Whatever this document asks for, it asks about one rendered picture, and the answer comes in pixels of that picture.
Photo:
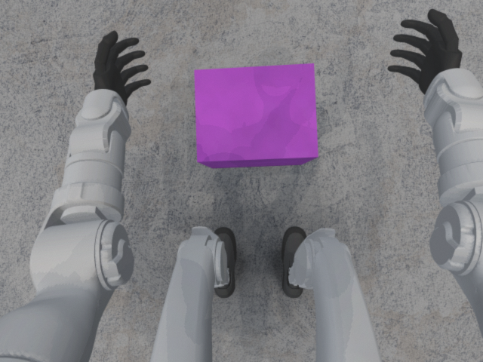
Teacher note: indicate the robot right hand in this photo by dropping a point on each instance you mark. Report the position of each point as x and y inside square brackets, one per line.
[441, 49]

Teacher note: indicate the robot left shin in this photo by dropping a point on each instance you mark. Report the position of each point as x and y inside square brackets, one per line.
[200, 230]

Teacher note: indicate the right robot upper arm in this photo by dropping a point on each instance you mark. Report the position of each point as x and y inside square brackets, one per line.
[456, 244]

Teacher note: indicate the carton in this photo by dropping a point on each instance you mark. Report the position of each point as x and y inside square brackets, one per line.
[256, 116]

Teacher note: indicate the right robot forearm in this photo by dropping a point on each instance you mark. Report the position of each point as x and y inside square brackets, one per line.
[454, 110]

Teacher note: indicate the robot left hand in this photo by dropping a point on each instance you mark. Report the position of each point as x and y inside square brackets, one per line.
[108, 66]

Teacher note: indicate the right robot thigh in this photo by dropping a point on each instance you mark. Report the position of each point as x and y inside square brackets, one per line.
[344, 330]

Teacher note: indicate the left robot forearm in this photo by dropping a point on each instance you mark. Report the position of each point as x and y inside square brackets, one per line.
[95, 162]

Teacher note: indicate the left robot upper arm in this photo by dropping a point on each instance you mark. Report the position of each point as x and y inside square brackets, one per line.
[76, 269]

